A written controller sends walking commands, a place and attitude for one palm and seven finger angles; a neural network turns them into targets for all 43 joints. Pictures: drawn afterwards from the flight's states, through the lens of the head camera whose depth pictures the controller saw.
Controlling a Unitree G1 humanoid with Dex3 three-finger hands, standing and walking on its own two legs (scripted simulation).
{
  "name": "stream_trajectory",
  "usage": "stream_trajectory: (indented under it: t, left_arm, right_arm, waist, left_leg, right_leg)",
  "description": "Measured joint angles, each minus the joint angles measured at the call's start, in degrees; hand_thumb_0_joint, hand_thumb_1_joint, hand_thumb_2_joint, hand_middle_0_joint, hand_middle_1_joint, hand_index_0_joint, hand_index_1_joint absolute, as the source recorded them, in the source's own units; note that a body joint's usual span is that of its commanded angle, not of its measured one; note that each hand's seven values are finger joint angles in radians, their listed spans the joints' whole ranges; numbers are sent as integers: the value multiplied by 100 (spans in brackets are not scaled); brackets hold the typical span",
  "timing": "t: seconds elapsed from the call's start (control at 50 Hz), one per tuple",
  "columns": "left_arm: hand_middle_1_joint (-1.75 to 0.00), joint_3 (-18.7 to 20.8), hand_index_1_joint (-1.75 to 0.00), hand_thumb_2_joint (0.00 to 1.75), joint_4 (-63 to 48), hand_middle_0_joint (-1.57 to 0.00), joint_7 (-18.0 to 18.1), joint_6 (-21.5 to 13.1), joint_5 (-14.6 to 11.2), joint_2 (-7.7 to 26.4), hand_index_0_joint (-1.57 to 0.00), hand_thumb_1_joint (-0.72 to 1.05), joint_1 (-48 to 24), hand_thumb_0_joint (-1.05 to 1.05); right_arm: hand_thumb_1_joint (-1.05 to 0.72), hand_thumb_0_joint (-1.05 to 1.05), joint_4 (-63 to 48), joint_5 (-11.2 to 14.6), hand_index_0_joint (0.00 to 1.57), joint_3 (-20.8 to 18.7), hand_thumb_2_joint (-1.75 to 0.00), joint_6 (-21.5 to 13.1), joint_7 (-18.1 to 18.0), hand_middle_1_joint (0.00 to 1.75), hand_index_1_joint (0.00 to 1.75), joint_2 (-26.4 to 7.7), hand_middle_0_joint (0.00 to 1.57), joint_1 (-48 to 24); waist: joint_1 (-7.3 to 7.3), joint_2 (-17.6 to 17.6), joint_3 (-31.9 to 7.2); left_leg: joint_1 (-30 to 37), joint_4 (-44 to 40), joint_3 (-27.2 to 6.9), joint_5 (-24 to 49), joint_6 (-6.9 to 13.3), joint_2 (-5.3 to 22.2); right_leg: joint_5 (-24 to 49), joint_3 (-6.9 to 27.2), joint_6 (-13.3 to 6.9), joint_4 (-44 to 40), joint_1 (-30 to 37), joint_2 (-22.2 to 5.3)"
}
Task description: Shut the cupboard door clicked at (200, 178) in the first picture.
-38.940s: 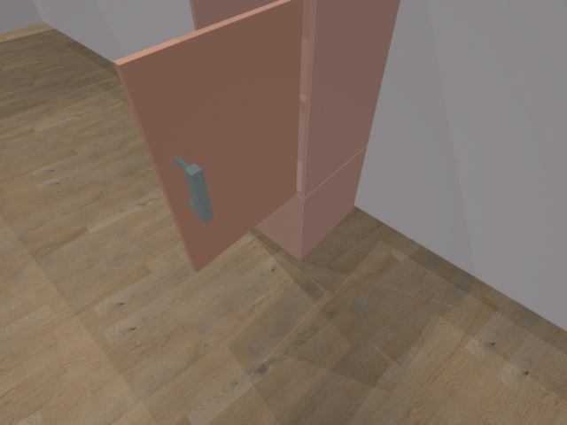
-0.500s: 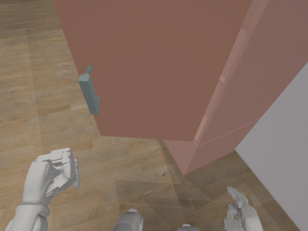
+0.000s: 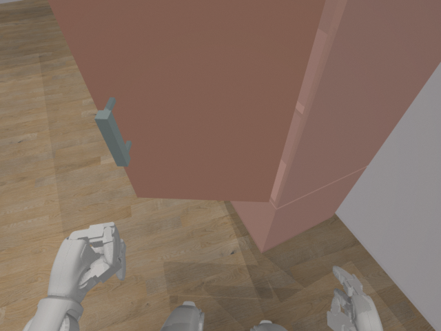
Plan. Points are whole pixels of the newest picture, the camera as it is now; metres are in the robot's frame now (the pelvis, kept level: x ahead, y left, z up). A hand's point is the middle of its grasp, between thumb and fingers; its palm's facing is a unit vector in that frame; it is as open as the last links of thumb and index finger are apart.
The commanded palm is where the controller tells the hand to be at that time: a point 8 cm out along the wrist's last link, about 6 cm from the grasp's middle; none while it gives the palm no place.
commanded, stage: bring the fist close to the handle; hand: left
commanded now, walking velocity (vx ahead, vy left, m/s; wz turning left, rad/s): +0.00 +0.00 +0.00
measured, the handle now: (117, 133) +0.49 +0.26 +0.06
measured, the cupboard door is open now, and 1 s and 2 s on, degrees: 61 61 56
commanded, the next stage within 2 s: push the door shut along its arc in 1.32 s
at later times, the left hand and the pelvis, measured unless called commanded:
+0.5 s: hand (107, 206) +0.31 +0.23 +0.06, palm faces +0.03 -1.00 -0.01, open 3.1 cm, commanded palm +0.29 +0.27 +0.06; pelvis +0.00 +0.02 +0.00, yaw -1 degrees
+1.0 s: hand (112, 174) +0.38 +0.24 +0.06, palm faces +0.05 -1.00 +0.00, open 3.1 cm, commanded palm +0.35 +0.28 +0.06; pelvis +0.00 +0.02 +0.01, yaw -1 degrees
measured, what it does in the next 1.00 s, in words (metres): stands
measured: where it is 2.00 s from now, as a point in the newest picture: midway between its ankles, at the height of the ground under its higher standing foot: outside the picture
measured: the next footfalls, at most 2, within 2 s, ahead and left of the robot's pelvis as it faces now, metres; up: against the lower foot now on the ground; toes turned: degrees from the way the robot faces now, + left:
none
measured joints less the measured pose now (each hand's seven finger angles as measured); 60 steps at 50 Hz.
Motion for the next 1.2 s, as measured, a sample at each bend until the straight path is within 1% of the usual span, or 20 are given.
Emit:
stream_trajectory:
  t: [0.08,0.12,0.18,0.24,0.3,0.4,0.46,0.54,0.64,0.7,0.76,0.8,0.88,0.96,1.04,1.12,1.2]
  left_arm:
    - [-150,299,-150,90,286,-130,63,-255,-69,92,-130,89,-477,2]
    - [-150,447,-150,90,504,-130,2,-271,-134,139,-130,89,-773,2]
    - [-150,527,-150,90,800,-130,-192,-99,-215,204,-130,89,-1106,1]
    - [-150,467,-150,90,1021,-130,-355,148,-230,233,-130,90,-1300,1]
    - [-150,438,-150,90,1197,-130,-356,248,-210,221,-130,90,-1493,1]
    - [-150,600,-150,90,1457,-130,-144,78,-154,191,-130,89,-1882,2]
    - [-150,663,-150,90,1677,-130,-90,11,-88,226,-130,90,-2110,1]
    - [-150,619,-150,90,1965,-130,-113,52,-21,267,-130,90,-2362,1]
    - [-150,495,-150,90,2212,-130,-18,48,73,186,-130,90,-2736,2]
    - [-150,527,-150,90,2418,-130,61,-31,159,166,-130,90,-2998,2]
    - [-150,619,-150,90,2717,-130,108,-60,239,232,-130,90,-3273,2]
    - [-150,695,-150,90,2946,-130,87,-45,268,305,-130,89,-3436,1]
    - [-150,856,-150,90,3394,-130,-22,-26,234,443,-130,90,-3719,1]
    - [-150,1004,-150,90,3786,-130,-154,-130,196,555,-130,90,-4019,1]
    - [-150,1050,-150,90,3870,-130,-302,-242,141,606,-129,90,-4107,2]
    - [-150,1028,-150,90,3865,-130,-431,-240,109,559,-129,90,-4014,1]
    - [-150,1128,-150,90,3985,-130,-421,-206,116,548,-130,90,-3995,1]
  right_arm:
    - [-90,2,123,-2,20,22,-90,-27,-14,30,30,1,20,-53]
    - [-90,2,195,17,20,33,-90,-18,-13,30,30,-13,20,-81]
    - [-90,2,268,55,20,47,-90,3,-31,30,30,-41,20,-76]
    - [-90,2,298,78,21,55,-90,0,-61,30,30,-72,20,-15]
    - [-90,2,322,69,21,54,-90,-23,-85,30,30,-86,20,42]
    - [-90,2,375,32,20,23,-90,-13,-41,30,30,-73,20,74]
    - [-90,2,407,27,20,13,-90,32,5,30,30,-77,20,78]
    - [-90,2,439,37,20,14,-90,82,37,30,30,-94,20,72]
    - [-90,2,511,26,21,24,-90,83,41,30,30,-86,20,39]
    - [-90,2,552,1,21,48,-90,113,62,30,30,-57,20,15]
    - [-90,1,563,-13,21,63,-90,177,98,30,30,-32,20,0]
    - [-90,1,555,-14,21,69,-90,229,116,30,30,-26,20,9]
    - [-90,1,565,-3,21,73,-90,316,124,30,30,-42,20,65]
    - [-90,1,636,2,21,52,-90,359,115,30,30,-88,20,123]
    - [-90,1,692,14,21,-9,-90,402,133,30,30,-133,20,184]
    - [-91,1,700,33,21,-49,-90,458,149,30,30,-167,20,249]
    - [-91,1,667,47,20,-41,-90,516,137,30,30,-158,20,239]
  waist:
    - [30,-26,-7]
    - [32,-16,0]
    - [17,13,11]
    - [-18,41,11]
    - [-57,28,22]
    - [-119,-54,55]
    - [-137,-79,63]
    - [-146,-63,90]
    - [-159,-55,131]
    - [-180,-88,109]
    - [-214,-102,94]
    - [-230,-103,92]
    - [-244,-104,94]
    - [-251,-109,112]
    - [-261,-103,119]
    - [-264,-90,81]
    - [-284,-118,85]
  left_leg:
    - [-126,107,-38,-17,-25,13]
    - [-185,157,-59,-27,-26,15]
    - [-198,154,-60,-24,-10,14]
    - [-137,69,-27,-4,26,10]
    - [-73,-29,31,22,64,11]
    - [-56,-105,111,46,114,3]
    - [-76,-127,133,58,143,-13]
    - [-96,-153,140,75,181,-35]
    - [-92,-199,148,102,215,-62]
    - [-92,-225,171,109,222,-61]
    - [-92,-240,186,110,221,-52]
    - [-88,-258,194,115,217,-44]
    - [-98,-291,195,130,206,-29]
    - [-173,-258,167,129,187,-20]
    - [-223,-219,158,109,170,-2]
    - [-194,-246,181,102,164,7]
    - [-177,-262,201,108,151,19]
  right_leg:
    - [-24,-38,-24,99,-113,16]
    - [-32,-59,-25,133,-159,22]
    - [-17,-59,-8,107,-162,22]
    - [25,-23,31,4,-102,15]
    - [74,36,64,-99,-53,9]
    - [120,115,109,-169,-58,-7]
    - [137,136,138,-195,-77,-25]
    - [166,142,176,-250,-78,-46]
    - [201,149,213,-320,-59,-73]
    - [212,172,221,-336,-71,-75]
    - [217,188,220,-345,-81,-68]
    - [225,197,215,-359,-84,-61]
    - [242,201,204,-386,-103,-46]
    - [235,174,185,-355,-171,-34]
    - [217,167,165,-316,-224,-16]
    - [212,191,159,-323,-215,-9]
    - [209,211,145,-305,-222,0]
